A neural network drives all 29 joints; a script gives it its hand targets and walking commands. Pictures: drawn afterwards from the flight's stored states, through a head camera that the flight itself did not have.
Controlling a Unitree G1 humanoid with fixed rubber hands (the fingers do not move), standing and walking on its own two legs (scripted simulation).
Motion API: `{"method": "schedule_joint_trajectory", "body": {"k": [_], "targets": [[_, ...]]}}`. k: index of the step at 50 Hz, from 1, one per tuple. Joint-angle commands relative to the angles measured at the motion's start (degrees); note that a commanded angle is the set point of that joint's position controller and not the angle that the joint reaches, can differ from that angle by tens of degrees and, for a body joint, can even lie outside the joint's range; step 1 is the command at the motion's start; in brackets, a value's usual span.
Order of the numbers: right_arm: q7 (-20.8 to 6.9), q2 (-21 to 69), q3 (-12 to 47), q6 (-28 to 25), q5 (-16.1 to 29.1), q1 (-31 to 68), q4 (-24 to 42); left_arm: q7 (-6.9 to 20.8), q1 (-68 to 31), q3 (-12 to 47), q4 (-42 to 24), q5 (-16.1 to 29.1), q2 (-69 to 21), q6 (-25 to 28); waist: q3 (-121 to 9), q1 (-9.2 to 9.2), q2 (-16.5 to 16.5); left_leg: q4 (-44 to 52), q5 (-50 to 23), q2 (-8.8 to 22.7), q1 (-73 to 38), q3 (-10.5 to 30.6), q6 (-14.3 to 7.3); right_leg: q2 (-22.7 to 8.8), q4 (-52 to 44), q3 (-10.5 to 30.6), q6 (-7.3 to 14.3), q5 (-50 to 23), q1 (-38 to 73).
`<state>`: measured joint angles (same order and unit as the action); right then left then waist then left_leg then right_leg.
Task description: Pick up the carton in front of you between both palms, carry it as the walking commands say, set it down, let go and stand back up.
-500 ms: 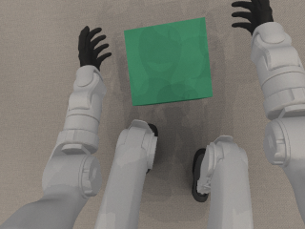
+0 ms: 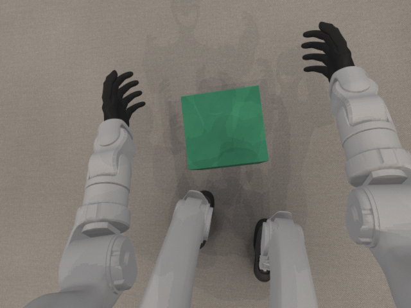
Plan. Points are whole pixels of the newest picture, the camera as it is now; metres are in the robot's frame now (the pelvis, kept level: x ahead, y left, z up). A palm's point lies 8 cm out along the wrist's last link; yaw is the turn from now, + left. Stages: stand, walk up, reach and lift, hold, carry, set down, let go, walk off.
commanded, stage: set down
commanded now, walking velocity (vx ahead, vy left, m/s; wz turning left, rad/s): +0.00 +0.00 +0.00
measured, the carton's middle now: (225, 134) +0.45 +0.08 -0.44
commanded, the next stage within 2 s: let go in 0.16 s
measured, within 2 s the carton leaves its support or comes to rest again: neither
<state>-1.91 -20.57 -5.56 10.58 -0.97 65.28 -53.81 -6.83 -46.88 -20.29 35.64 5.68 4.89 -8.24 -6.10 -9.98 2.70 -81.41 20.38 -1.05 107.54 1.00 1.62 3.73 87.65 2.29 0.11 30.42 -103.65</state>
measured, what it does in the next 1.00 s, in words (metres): rises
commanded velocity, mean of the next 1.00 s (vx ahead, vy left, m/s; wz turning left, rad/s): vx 0.00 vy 0.00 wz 0.00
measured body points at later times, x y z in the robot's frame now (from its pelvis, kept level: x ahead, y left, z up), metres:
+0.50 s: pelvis +0.04 +0.01 +0.13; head +0.27 +0.01 +0.52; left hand +0.37 +0.25 +0.02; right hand +0.46 -0.15 +0.01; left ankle +0.12 +0.13 -0.53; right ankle +0.05 -0.11 -0.53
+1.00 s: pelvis +0.11 +0.01 +0.21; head +0.18 +0.00 +0.65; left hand +0.28 +0.25 +0.13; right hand +0.33 -0.21 +0.11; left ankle +0.12 +0.13 -0.53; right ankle +0.05 -0.11 -0.53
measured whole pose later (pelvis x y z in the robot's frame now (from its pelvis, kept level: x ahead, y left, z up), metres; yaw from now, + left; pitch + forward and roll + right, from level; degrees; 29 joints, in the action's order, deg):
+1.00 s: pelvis +0.11 +0.01 +0.21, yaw +0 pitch +7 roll +0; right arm 0.1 -10.1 -4.9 0.4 -2.7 -5.1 -30.4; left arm 3.9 12.8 -1.0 22.7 2.0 12.0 -1.7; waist 1.5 -3.3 -0.9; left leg -27.6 12.7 -2.0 22.0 2.2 -0.2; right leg 0.9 28.1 3.2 0.1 18.9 -16.2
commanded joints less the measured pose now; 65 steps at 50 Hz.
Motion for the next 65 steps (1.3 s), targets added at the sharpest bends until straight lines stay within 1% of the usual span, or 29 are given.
{"method": "schedule_joint_trajectory", "body": {"k": [1,5,7,10,14,18,20,23,25,27,29,31,36,38,41,47,51,54,57,63,64,65], "targets": [[-0.34,-4.65,-1.54,-1.30,-0.85,12.92,5.10,0.62,-6.41,-1.15,-5.56,-1.18,5.04,1.40,-53.06,-2.28,6.84,7.83,-19.35,-2.01,-37.57,-6.91,2.77,1.46,-14.45,-1.99,-0.55,-14.80,28.88],[-0.78,-4.30,-2.16,-1.66,-1.43,11.82,5.38,1.27,-5.03,-1.75,-6.08,-2.27,4.88,1.77,-52.89,-2.62,6.78,12.40,-21.52,-1.87,-41.11,-6.60,2.63,1.31,-18.96,-1.62,-0.77,-17.32,33.08],[-1.10,-3.73,-2.40,-1.83,-1.70,11.45,4.76,1.65,-4.59,-1.97,-5.39,-2.75,4.47,1.93,-50.99,-2.70,6.83,14.53,-21.40,-1.75,-41.60,-6.43,2.59,1.11,-21.02,-1.40,-0.85,-17.54,34.00],[-1.14,-2.84,-3.56,-2.19,-2.87,9.27,4.57,2.54,-3.17,-1.94,-5.41,-3.75,3.79,2.35,-50.91,-1.85,6.49,17.43,-21.88,-1.70,-44.21,-6.22,2.50,0.95,-24.26,-1.20,-1.03,-18.97,36.76],[0.20,-0.06,-5.27,-2.60,-4.95,1.06,7.01,4.71,4.10,-1.09,-6.51,-5.81,3.95,3.13,-55.11,-0.97,5.77,20.96,-26.12,-2.05,-51.68,-6.07,2.04,1.08,-28.46,-1.10,-1.48,-24.76,43.71],[3.00,5.00,-6.58,-3.27,-6.67,-10.57,13.27,7.65,13.59,1.27,-9.49,-7.94,5.08,3.96,-55.00,0.24,4.30,24.86,-28.28,-2.25,-60.03,-5.26,1.14,1.19,-33.08,-0.85,-1.89,-28.90,50.10],[4.84,6.96,-6.92,-3.86,-7.03,-16.20,17.25,9.18,17.27,2.86,-10.97,-8.65,6.50,4.30,-51.26,0.84,3.22,27.14,-26.95,-2.09,-63.85,-4.71,0.60,1.03,-36.04,-0.68,-2.07,-27.59,52.03],[6.95,8.61,-6.40,-5.02,-6.75,-22.49,22.70,11.18,22.54,5.45,-11.96,-8.88,8.29,4.94,-42.73,1.50,1.87,30.76,-23.44,-1.60,-69.63,-3.56,-0.39,0.59,-40.70,-0.85,-2.19,-21.41,53.24],[7.66,9.17,-5.91,-5.86,-6.14,-26.40,24.84,12.09,26.15,7.44,-12.25,-8.22,8.95,5.48,-37.03,1.81,1.02,33.28,-21.01,-1.14,-73.50,-2.68,-0.84,0.33,-43.50,-1.08,-1.97,-16.87,53.71],[7.79,9.51,-5.35,-6.81,-5.34,-30.94,25.77,12.59,30.32,9.74,-12.35,-7.21,9.21,6.03,-32.57,2.08,0.15,35.73,-19.70,-0.68,-77.56,-1.63,-0.98,0.16,-45.65,-1.48,-1.56,-14.02,54.90],[7.45,9.48,-4.86,-7.78,-4.62,-35.95,25.84,12.69,34.92,11.85,-12.45,-6.17,9.53,6.57,-28.81,2.18,-0.84,37.99,-20.01,-0.21,-81.52,-0.60,-0.87,0.07,-47.32,-1.87,-1.12,-13.13,56.32],[6.78,9.08,-4.40,-8.75,-3.99,-41.09,25.60,12.49,39.57,13.76,-12.90,-5.34,9.76,7.10,-25.92,2.36,-2.14,39.82,-22.20,0.17,-85.82,0.36,-0.57,0.16,-48.77,-2.13,-0.68,-13.72,57.74],[4.93,7.65,-3.68,-10.81,-3.14,-52.88,24.88,11.41,49.51,17.13,-16.36,-4.03,9.58,8.09,-20.81,3.59,-5.20,43.26,-31.94,0.82,-97.99,2.36,0.49,0.44,-52.80,-2.13,-0.04,-17.04,61.73],[4.34,7.16,-3.41,-11.41,-2.99,-56.45,24.96,11.04,52.52,17.70,-18.02,-3.84,9.80,8.31,-18.60,4.31,-5.64,44.79,-35.29,1.04,-101.99,2.93,0.83,0.46,-54.79,-2.15,-0.02,-18.28,64.01],[3.76,6.60,-2.80,-11.95,-2.80,-61.04,25.59,10.68,55.52,18.01,-19.42,-3.68,10.44,8.38,-14.73,5.63,-4.85,47.29,-36.89,0.87,-104.49,2.93,1.06,0.24,-57.69,-1.97,-0.17,-21.02,69.58],[2.44,5.84,-0.95,-11.41,-1.95,-69.13,27.87,10.70,58.57,17.83,-18.42,-3.51,12.00,7.70,-6.48,8.02,-0.97,52.95,-32.34,-0.58,-104.46,1.08,0.63,-0.94,-63.26,-0.97,-0.86,-28.30,83.20],[1.02,5.32,0.55,-10.18,-0.74,-73.59,30.12,10.65,59.49,17.29,-16.96,-3.86,12.82,6.86,-2.58,9.11,-0.07,55.41,-29.31,-1.38,-105.16,0.30,0.10,-1.76,-65.41,-0.15,-1.42,-32.22,88.72],[-0.08,5.11,1.61,-9.04,0.35,-75.22,31.92,10.58,59.93,16.74,-16.19,-4.47,13.20,6.04,0.06,9.21,-0.90,56.64,-27.27,-1.87,-105.85,-0.13,-0.22,-2.19,-66.57,0.07,-1.71,-33.12,90.80],[-1.03,4.88,2.47,-7.80,1.23,-75.66,33.49,10.50,60.06,16.19,-15.60,-5.22,13.53,4.97,2.84,8.97,-1.73,57.34,-24.69,-2.27,-106.28,-0.56,-0.47,-2.58,-67.54,0.19,-1.81,-32.20,91.72],[-1.61,4.26,3.13,-5.59,1.78,-74.48,35.19,10.72,58.67,15.53,-15.50,-6.36,13.97,2.58,7.92,8.65,-1.27,56.91,-19.98,-3.03,-108.55,-1.23,-0.69,-3.45,-69.08,0.52,-1.33,-26.61,89.23],[-0.57,4.57,3.14,-7.14,2.11,-76.92,31.43,9.35,56.67,14.92,-18.27,-7.61,15.66,-0.45,5.35,9.05,-2.64,55.43,-18.14,-4.21,-106.43,-1.53,-0.37,-3.52,-67.00,0.82,-1.73,-32.69,92.52],[-0.01,4.17,3.42,-7.26,2.17,-75.85,32.56,8.83,57.48,15.63,-17.56,-7.27,15.33,-1.26,5.70,9.44,-1.00,55.21,-17.29,-4.15,-105.32,-1.33,-0.74,-3.62,-66.22,0.95,-2.12,-34.22,92.81]]}}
